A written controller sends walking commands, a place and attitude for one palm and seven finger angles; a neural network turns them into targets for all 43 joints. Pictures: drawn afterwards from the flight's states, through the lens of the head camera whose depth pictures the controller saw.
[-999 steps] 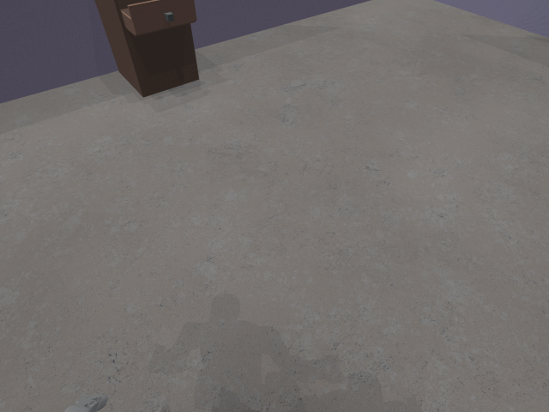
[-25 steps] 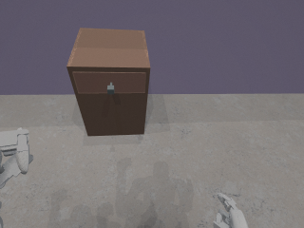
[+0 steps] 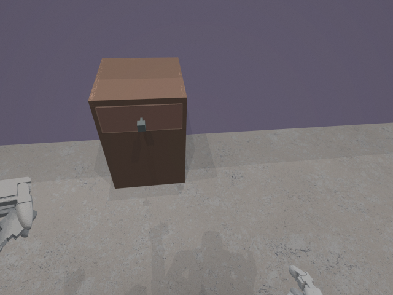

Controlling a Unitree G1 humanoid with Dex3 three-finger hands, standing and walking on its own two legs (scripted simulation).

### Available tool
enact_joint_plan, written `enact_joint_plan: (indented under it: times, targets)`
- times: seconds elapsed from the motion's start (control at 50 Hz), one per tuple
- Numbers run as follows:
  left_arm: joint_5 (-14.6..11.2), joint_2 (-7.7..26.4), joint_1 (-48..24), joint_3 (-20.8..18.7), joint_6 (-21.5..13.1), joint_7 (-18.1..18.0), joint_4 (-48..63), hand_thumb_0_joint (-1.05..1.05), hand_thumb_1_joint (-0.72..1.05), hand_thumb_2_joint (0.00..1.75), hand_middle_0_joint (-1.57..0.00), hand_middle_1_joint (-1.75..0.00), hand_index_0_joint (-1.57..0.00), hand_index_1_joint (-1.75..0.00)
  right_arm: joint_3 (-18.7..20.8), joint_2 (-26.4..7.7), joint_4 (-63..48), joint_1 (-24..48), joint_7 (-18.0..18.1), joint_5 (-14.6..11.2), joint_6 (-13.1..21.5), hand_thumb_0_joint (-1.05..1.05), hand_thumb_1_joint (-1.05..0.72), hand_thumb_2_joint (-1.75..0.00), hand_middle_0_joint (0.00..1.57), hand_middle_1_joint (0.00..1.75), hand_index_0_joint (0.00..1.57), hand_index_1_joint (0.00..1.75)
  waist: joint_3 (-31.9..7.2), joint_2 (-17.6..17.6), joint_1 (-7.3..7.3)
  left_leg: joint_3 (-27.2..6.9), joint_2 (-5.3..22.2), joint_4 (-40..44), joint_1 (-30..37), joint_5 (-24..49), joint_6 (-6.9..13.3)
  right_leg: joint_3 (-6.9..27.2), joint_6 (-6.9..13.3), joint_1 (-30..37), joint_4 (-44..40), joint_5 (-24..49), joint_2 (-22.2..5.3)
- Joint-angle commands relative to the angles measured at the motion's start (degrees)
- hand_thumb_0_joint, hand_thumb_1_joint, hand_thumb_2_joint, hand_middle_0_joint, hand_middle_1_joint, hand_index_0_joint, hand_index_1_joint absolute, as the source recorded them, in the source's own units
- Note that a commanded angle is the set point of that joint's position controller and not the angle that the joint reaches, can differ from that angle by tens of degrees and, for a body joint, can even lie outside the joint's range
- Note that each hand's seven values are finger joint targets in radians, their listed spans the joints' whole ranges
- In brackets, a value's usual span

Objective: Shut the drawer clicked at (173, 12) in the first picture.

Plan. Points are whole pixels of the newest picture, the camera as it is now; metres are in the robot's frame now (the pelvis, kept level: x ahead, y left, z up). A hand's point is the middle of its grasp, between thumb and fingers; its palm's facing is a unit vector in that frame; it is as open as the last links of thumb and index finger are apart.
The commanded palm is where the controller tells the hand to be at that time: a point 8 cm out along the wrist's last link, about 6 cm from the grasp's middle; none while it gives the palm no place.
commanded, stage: stop stepping back and stand still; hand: left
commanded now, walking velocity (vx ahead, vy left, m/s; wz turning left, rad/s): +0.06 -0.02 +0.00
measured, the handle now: (141, 123) +0.91 +0.26 -0.23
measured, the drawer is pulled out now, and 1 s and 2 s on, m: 0.00 0.00 0.00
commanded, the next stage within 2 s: let the arm hang, fingers relaxed in 0.58 s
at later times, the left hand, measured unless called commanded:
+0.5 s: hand (30, 205) +0.21 +0.25 +0.17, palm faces +0.38 -0.81 -0.45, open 3.2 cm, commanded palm +0.15 +0.29 +0.19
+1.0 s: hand out of the picture +0.06 +0.22 -0.16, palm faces +0.00 -0.97 -0.23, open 3.2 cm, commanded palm none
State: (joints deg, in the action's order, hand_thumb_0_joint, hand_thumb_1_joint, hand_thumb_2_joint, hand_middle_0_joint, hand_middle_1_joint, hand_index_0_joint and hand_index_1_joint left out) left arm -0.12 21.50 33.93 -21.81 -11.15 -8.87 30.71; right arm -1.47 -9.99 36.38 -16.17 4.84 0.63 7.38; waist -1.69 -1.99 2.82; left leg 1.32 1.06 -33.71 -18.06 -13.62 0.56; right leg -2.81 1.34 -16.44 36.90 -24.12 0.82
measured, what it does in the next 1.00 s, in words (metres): stands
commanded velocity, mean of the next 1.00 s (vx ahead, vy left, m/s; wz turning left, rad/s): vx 0.00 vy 0.00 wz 0.00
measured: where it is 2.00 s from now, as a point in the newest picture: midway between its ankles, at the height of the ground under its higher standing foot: outside the picture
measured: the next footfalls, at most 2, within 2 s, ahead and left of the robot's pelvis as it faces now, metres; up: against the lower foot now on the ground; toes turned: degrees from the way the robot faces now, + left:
none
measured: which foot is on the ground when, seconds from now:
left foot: down 0.00-1.00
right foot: down 0.00-1.00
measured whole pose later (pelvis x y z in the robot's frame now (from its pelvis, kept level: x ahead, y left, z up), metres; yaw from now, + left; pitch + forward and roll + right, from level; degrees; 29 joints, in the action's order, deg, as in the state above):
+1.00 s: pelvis +0.01 +0.03 +0.01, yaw +2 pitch -1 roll +0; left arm 1.7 12.0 14.8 0.0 2.4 -1.6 -52.9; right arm -0.9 -13.5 54.5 -11.2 -0.4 1.0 -1.1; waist 3.9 -1.0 0.9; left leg 3.2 0.0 -27.5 -14.9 -11.9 1.6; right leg -2.8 0.0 -13.2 27.4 -13.4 -1.1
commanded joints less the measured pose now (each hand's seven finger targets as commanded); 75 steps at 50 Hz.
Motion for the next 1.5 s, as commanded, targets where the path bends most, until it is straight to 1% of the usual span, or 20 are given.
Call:
enact_joint_plan:
  times: [0.0,0.02,0.04,0.08,0.12,0.16,0.18,0.22,0.28,0.36,0.58,0.64,0.66,0.7,0.76,0.86,0.92,0.98,1.26,1.48]
  targets:
    - [-1.0,10.3,0.3,-7.3,-3.8,-0.4,12.7,0.0,0.9,0.9,-1.4,-1.6,-1.4,-1.6,3.7,-7.8,-9.6,8.5,-0.5,0.5,1.6,0.0,-0.9,-0.9,0.2,0.3,0.2,0.3,3.6,-9.8,-2.66,0.3,-1.2,-16.3,-16.0,-13.1,-0.3,27.7,8.9,1.7,-26.9,-19.1,-17.0]
    - [-1.4,10.2,-3.0,-7.1,-4.1,-0.6,14.0,0.0,0.9,0.9,-1.4,-1.6,-1.4,-1.6,3.7,-7.5,-8.5,7.9,-0.6,0.1,1.7,0.0,-0.9,-0.9,0.2,0.3,0.2,0.3,3.0,-8.5,-2.18,-0.8,0.0,-24.1,-14.6,-10.1,-0.2,30.3,11.2,-0.6,-28.0,-14.7,-20.0]
    - [-1.5,9.8,-3.2,-7.1,-4.3,-0.8,12.4,0.0,0.9,0.9,-1.4,-1.6,-1.4,-1.6,3.5,-7.4,-7.7,6.4,-0.7,0.2,1.8,0.0,-0.9,-0.9,0.2,0.3,0.2,0.3,1.9,-4.4,-1.12,-2.1,1.5,-23.0,-12.3,-9.5,-0.1,25.8,11.3,-2.0,-26.1,-10.5,-19.5]
    - [-1.6,8.4,-1.6,-6.0,-4.1,-0.9,10.3,0.0,0.9,0.9,-1.4,-1.6,-1.4,-1.6,2.5,-6.2,-7.8,6.3,-0.3,0.2,1.5,0.0,-0.9,-0.9,0.2,0.3,0.2,0.3,1.2,-3.8,-1.29,-1.0,2.9,-10.0,-2.0,-7.4,0.6,15.2,8.1,-7.8,-22.4,-8.3,-15.7]
    - [-1.6,7.9,-2.5,-4.8,-4.2,-0.9,10.6,0.0,0.9,0.9,-1.4,-1.6,-1.4,-1.6,2.2,-7.0,-7.6,7.2,0.7,0.2,2.0,0.0,-0.9,-0.9,0.2,0.3,0.2,0.3,1.5,0.0,-1.2,0.8,1.6,3.8,5.7,-4.2,1.0,9.7,4.8,-9.2,-17.8,-7.1,-11.1]
    - [-1.5,8.1,-3.0,-4.8,-4.9,-0.8,12.6,0.0,0.9,0.9,-1.4,-1.6,-1.4,-1.6,2.6,-8.5,-8.5,7.9,1.3,0.4,2.8,0.0,-0.9,-0.9,0.2,0.3,0.2,0.3,2.0,9.4,-2.16,-9.7,8.1,14.1,4.5,-8.5,3.8,5.6,0.3,-6.5,-9.2,0.1,-4.7]
    - [-1.2,8.5,-3.9,-5.0,-5.1,-0.8,14.6,0.0,0.9,0.9,-1.4,-1.6,-1.4,-1.6,2.8,-9.3,-9.4,8.2,1.2,-0.1,3.0,0.0,-0.9,-0.9,0.2,0.3,0.2,0.3,0.0,9.8,-2.53,-13.3,10.5,15.1,2.3,-5.2,4.7,3.5,-1.2,-2.2,-5.8,7.0,-2.6]
    - [-0.9,8.4,-3.6,-5.6,-5.2,-0.3,14.5,0.0,0.9,0.9,-1.4,-1.6,-1.4,-1.6,2.1,-7.5,-8.5,8.4,1.1,0.0,3.4,0.0,-0.9,-0.9,0.2,0.3,0.2,0.3,0.5,11.6,-2.17,-13.9,10.5,20.1,-1.2,-12.1,4.1,1.7,-1.9,0.9,-3.3,4.8,-1.9]
    - [-0.6,8.1,-2.1,-5.3,-5.2,-0.4,14.0,0.0,0.9,0.9,-1.4,-1.6,-1.4,-1.6,2.3,-7.6,-8.4,8.4,0.7,-0.1,4.0,0.0,-0.9,-0.9,0.2,0.3,0.2,0.3,-0.3,6.7,-2.74,-8.1,8.0,15.1,0.4,-1.8,3.3,2.5,-1.5,4.7,-9.8,11.3,-2.9]
    - [-1.6,7.6,0.8,-5.3,-4.6,-0.2,11.8,0.0,0.9,0.9,-1.4,-1.6,-1.4,-1.6,2.9,-7.7,-8.6,8.4,-0.2,-0.3,3.7,0.0,-0.9,-0.9,0.2,0.3,0.2,0.3,-2.9,1.2,-2.29,-2.2,3.3,6.9,4.0,4.8,0.8,8.6,0.5,4.1,-15.2,17.2,-6.7]
    - [-2.2,8.1,2.1,-5.5,-3.9,-0.3,13.1,0.0,0.9,0.9,-1.4,-1.6,-1.4,-1.6,2.9,-7.8,-10.6,9.9,0.4,-0.6,1.4,0.0,-0.9,-0.9,0.2,0.3,0.2,0.3,-3.8,5.6,-2.49,-2.9,4.3,10.3,7.2,13.1,0.9,5.1,-0.7,5.2,-13.3,23.0,-4.6]
    - [-2.3,7.9,2.9,-5.4,-3.8,-0.3,12.2,0.0,0.9,0.9,-1.4,-1.6,-1.4,-1.6,3.1,-7.9,-10.7,10.0,0.5,-0.7,1.2,0.0,-0.9,-0.9,0.2,0.3,0.2,0.3,-4.0,4.1,-2.55,-2.6,3.9,9.5,7.0,13.2,0.8,5.4,-0.7,5.9,-14.1,24.0,-5.0]
    - [3.4,2.1,-6.8,16.2,4.5,8.3,-36.1,0.0,0.9,0.9,-1.4,-1.6,-1.4,-1.6,6.8,-18.8,4.3,12.5,-5.3,-0.9,3.2,0.0,-0.9,-0.9,0.2,0.3,0.2,0.3,-0.1,5.2,-0.19,-3.3,5.1,0.0,2.6,22.2,1.3,3.2,0.1,-1.2,-5.6,35.0,-9.5]
    - [2.8,-0.9,-7.8,15.7,9.3,8.9,-39.2,0.0,0.9,0.9,-1.32,-1.51,-1.32,-1.51,6.5,-13.1,3.8,5.1,-5.4,-0.7,-1.4,0.0,-0.9,-0.9,0.2,0.3,0.2,0.3,-7.9,-0.6,-1.2,-3.7,5.4,0.4,4.8,22.3,1.2,4.4,0.3,2.4,-5.4,32.5,-7.9]
    - [2.3,0.4,-13.7,16.7,10.0,8.8,-49.2,0.0,0.9,0.9,-1.2,-1.38,-1.2,-1.38,4.6,-13.1,4.2,6.4,-5.1,0.0,-3.8,0.0,-0.9,-0.9,0.2,0.3,0.2,0.3,-5.4,-8.1,-2.13,-5.6,4.7,2.7,2.8,16.5,2.1,4.5,0.9,3.1,-7.2,26.5,-7.9]
    - [1.6,1.8,-19.8,18.7,11.2,8.3,-68.8,0.0,0.9,0.9,-1.0,-1.17,-1.0,-1.17,3.2,-13.1,9.5,9.4,-4.9,0.9,-6.1,0.0,-0.9,-0.9,0.2,0.3,0.2,0.3,0.7,5.2,-3.26,-6.7,4.8,11.3,1.9,11.6,2.0,5.8,0.5,4.5,-11.4,14.6,-6.3]
    - [1.3,0.7,-19.8,19.9,11.1,8.2,-77.7,0.0,0.9,0.9,-0.88,-1.04,-0.88,-1.04,2.6,-11.4,13.5,7.7,-4.6,0.5,-6.8,0.0,-0.9,-0.9,0.2,0.3,0.2,0.3,1.1,5.0,-3.04,-6.4,4.5,14.1,3.3,3.0,1.5,6.3,0.6,5.0,-15.8,9.4,-6.3]
    - [1.0,0.2,-18.7,20.1,10.8,8.2,-83.9,0.0,0.9,0.9,-0.76,-0.91,-0.76,-0.91,2.5,-10.0,17.3,5.3,-4.3,0.5,-7.2,0.0,-0.9,-0.9,0.2,0.3,0.2,0.3,1.2,9.7,-2.79,-5.4,3.8,15.2,4.8,-1.9,1.1,6.7,1.1,4.7,-18.5,7.5,-6.6]
    - [0.8,-2.0,-16.2,20.8,10.8,7.5,-95.0,0.0,0.9,0.9,-0.2,-0.3,-0.2,-0.3,3.0,-7.5,26.4,-2.3,-3.4,0.1,-7.4,0.0,-0.9,-0.9,0.2,0.3,0.2,0.3,5.7,1.8,-2.52,-5.6,5.1,17.7,7.0,-1.7,1.6,4.6,1.0,2.4,-19.6,7.2,-6.6]
    - [1.1,-3.1,-17.4,20.2,10.4,7.2,-94.8,0.0,0.9,0.9,-0.2,-0.3,-0.2,-0.3,3.4,-6.1,27.1,-2.1,-3.4,0.3,-7.0,0.0,-0.9,-0.9,0.2,0.3,0.2,0.3,7.2,2.3,-2.57,-4.8,4.7,18.1,6.3,-1.1,1.4,5.0,0.8,2.1,-19.6,8.2,-6.7]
